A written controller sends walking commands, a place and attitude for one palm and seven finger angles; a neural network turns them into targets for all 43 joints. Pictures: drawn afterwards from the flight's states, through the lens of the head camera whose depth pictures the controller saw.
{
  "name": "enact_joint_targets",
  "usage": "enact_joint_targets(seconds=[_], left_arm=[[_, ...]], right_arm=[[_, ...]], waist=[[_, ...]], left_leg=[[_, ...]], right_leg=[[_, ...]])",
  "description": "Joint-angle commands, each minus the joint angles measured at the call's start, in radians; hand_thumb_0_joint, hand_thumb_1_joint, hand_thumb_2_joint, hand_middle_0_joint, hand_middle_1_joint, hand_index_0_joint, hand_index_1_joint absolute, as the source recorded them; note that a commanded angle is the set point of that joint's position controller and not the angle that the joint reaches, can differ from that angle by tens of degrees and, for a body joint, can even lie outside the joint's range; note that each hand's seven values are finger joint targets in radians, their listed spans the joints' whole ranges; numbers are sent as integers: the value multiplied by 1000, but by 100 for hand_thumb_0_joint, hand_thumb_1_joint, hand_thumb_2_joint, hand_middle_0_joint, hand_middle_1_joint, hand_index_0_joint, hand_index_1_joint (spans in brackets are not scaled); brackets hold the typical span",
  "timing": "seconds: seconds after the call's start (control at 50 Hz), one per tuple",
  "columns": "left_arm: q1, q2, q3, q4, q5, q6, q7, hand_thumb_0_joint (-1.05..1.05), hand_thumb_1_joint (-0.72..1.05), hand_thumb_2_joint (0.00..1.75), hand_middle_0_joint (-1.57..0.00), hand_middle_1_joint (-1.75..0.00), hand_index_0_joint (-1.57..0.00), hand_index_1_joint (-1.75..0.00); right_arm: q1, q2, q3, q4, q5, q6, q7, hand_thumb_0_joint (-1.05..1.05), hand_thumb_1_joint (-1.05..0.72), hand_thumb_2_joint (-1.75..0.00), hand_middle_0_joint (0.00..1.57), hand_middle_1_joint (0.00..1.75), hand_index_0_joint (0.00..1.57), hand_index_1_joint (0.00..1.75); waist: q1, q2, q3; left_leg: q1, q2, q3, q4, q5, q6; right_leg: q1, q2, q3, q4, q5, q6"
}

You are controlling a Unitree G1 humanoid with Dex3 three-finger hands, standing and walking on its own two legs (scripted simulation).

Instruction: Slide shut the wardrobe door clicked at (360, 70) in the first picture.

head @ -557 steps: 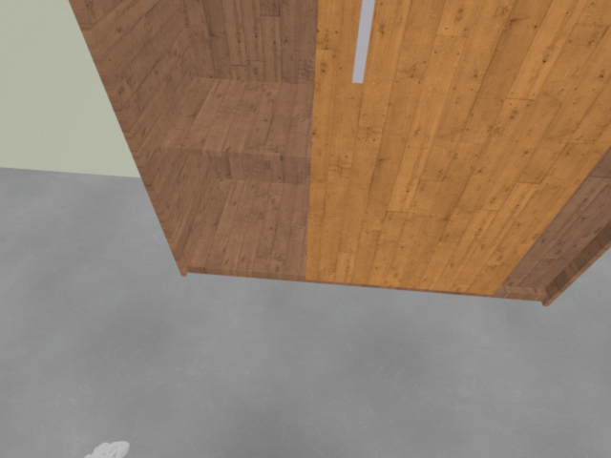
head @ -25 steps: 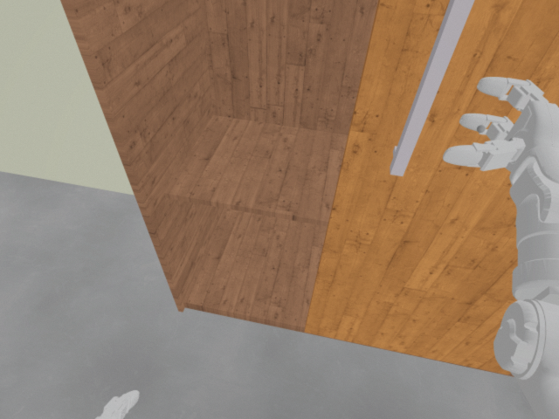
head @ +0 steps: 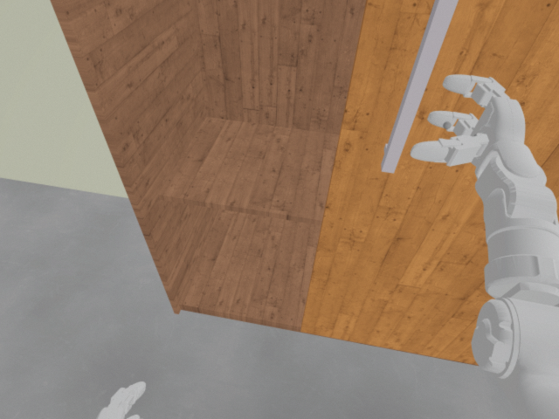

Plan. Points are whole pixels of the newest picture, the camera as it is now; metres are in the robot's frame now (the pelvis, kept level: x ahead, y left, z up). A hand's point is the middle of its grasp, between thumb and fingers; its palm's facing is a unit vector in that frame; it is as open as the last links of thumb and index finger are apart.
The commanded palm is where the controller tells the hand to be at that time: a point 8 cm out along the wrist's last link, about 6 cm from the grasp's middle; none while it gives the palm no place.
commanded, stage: feel for the door with the fingertips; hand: right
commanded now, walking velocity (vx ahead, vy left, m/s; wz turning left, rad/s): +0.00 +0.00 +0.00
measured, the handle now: (417, 71) +0.54 -0.14 +0.27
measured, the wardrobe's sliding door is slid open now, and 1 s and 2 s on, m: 0.47 0.47 0.47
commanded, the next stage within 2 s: slide the fingers in behind the handle in 0.48 s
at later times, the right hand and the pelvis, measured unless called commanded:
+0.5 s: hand (439, 113) +0.49 -0.17 +0.23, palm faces +0.10 +0.99 +0.03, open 13.9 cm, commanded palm +0.47 -0.22 +0.23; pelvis +0.00 +0.00 +0.00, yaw +1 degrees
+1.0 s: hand (443, 121) +0.47 -0.17 +0.23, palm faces +0.11 +0.99 +0.02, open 14.0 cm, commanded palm +0.45 -0.22 +0.23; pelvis +0.00 +0.00 +0.00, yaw +1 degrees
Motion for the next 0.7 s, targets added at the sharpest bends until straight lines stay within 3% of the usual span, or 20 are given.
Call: enact_joint_targets(seconds=[0.0, 0.04, 0.08, 0.1, 0.12, 0.2, 0.24, 0.28, 0.34, 0.36, 0.4, 0.44, 0.46, 0.52, 0.56, 0.64, 0.66, 0.68], left_arm=[[-17, 142, 46, -104, 4, -36, 15, 0, 90, 90, -20, -30, -20, -30], [-5, 146, 47, -99, 9, -31, 15, 0, 90, 90, -20, -30, -20, -30], [1, 140, 45, -101, 8, -28, 17, 0, 90, 90, -20, -30, -20, -30], [12, 143, 49, -98, 9, -29, 17, 0, 90, 90, -20, -30, -20, -30], [14, 143, 49, -101, 8, -30, 18, 0, 90, 90, -20, -30, -20, -30], [37, 145, 55, -88, 7, -43, 13, 0, 90, 90, -20, -30, -20, -30], [59, 156, 57, -72, 9, -43, 13, 0, 90, 90, -20, -30, -20, -30], [68, 154, 60, -74, 9, -46, 9, 0, 90, 90, -20, -30, -20, -30], [87, 159, 65, -73, 13, -47, 3, 0, 90, 90, -20, -30, -20, -30], [87, 157, 65, -73, 12, -49, 0, 0, 90, 90, -20, -30, -20, -30], [99, 161, 70, -67, 14, -49, -2, 0, 90, 90, -20, -30, -20, -30], [109, 173, 68, -62, 18, -40, 1, 0, 90, 90, -20, -30, -20, -30], [114, 172, 68, -66, 18, -37, 1, 0, 90, 90, -20, -30, -20, -30], [115, 163, 71, -80, 17, -35, -4, 0, 90, 90, -20, -30, -20, -30], [113, 164, 72, -80, 16, -33, -5, 0, 90, 90, -20, -30, -20, -30], [110, 167, 72, -89, 16, -30, -4, 0, 90, 90, -20, -30, -20, -30], [101, 164, 72, -94, 13, -31, -4, 0, 90, 90, -20, -30, -20, -30], [99, 162, 72, -98, 12, -31, -5, 0, 90, 90, -20, -30, -20, -30]], right_arm=[[-529, -234, -51, -178, -1, -79, -13, 0, 50, -30, 30, 120, 30, 120], [-551, -294, -86, -164, -16, -96, -21, 0, 50, -30, 30, 120, 30, 120], [-592, -267, -52, -142, -26, -110, -17, 0, 50, -30, 30, 120, 30, 120], [-623, -282, -58, -151, -27, -124, -16, 0, 50, -30, 30, 120, 30, 120], [-622, -279, -57, -146, -28, -131, -12, 0, 50, -30, 30, 120, 30, 120], [-654, -234, -22, -129, -17, -150, 3, 0, 50, -30, 30, 120, 30, 120], [-627, -269, -52, -55, -15, -142, 7, 0, 50, -30, 30, 120, 30, 120], [-663, -245, -29, -65, -21, -146, 9, 0, 50, -30, 30, 120, 30, 120], [-646, -274, -56, -80, -31, -156, 2, 0, 50, -30, 30, 120, 30, 120], [-655, -250, -38, -74, -30, -156, 1, 0, 50, -30, 30, 120, 30, 120], [-647, -259, -53, -57, -28, -157, 0, 0, 50, -30, 30, 120, 30, 120], [-616, -345, -120, -4, -36, -150, -4, 0, 50, -30, 30, 120, 30, 120], [-643, -353, -117, -13, -45, -154, -5, 0, 50, -30, 30, 120, 30, 120], [-630, -343, -107, -40, -60, -165, -2, 0, 50, -30, 30, 120, 30, 120], [-644, -321, -89, -54, -52, -165, -1, 0, 50, -30, 30, 120, 30, 120], [-617, -330, -99, -78, -44, -164, 3, 0, 50, -30, 30, 120, 30, 120], [-608, -335, -104, -99, -45, -162, 3, 0, 50, -30, 30, 120, 30, 120], [-610, -308, -81, -124, -43, -162, 5, 0, 50, -30, 30, 120, 30, 120]], waist=[[10, 69, -264], [8, 57, -262], [26, 55, -250], [34, 45, -269], [28, 18, -280], [46, -6, -292], [43, 30, -272], [51, 16, -283], [40, -2, -328], [48, -2, -318], [47, 34, -310], [34, 52, -291], [44, 51, -302], [37, 20, -310], [48, 11, -313], [36, 12, -323], [33, -15, -329], [38, -7, -341]], left_leg=[[-62, -52, 10, -52, 290, 10], [-63, -50, 4, -56, 280, 9], [-76, -50, 4, -54, 278, 8], [-78, -51, 4, -54, 279, 8], [-81, -52, 3, -50, 285, 11], [-101, -59, 10, -52, 284, 13], [-103, -59, 8, -59, 267, 11], [-106, -58, 12, -52, 277, 11], [-92, -61, 15, -40, 308, 16], [-102, -61, 15, -40, 312, 14], [-102, -64, 15, -39, 321, 13], [-77, -61, 11, -37, 328, 12], [-72, -57, 8, -32, 345, 8], [-79, -61, 10, -28, 347, 11], [-84, -59, 7, -28, 352, 10], [-66, -63, 10, -31, 347, 13], [-68, -61, 6, -29, 357, 13], [-68, -63, 9, -29, 361, 13]], right_leg=[[227, 59, -21, -15, 174, -55], [224, 59, -25, -10, 166, -58], [218, 58, -24, -10, 160, -56], [233, 56, -23, -9, 161, -55], [245, 56, -22, -6, 173, -54], [272, 55, -15, -2, 182, -50], [242, 57, -16, 1, 162, -53], [246, 57, -15, -1, 173, -52], [271, 56, -12, 10, 219, -50], [268, 54, -12, 9, 220, -50], [257, 54, -13, 11, 222, -52], [205, 58, -23, 11, 208, -57], [203, 57, -27, 10, 213, -58], [221, 55, -28, 15, 226, -55], [230, 53, -30, 19, 228, -56], [233, 53, -30, 15, 228, -54], [243, 51, -33, 17, 236, -54], [261, 50, -28, 17, 248, -53]])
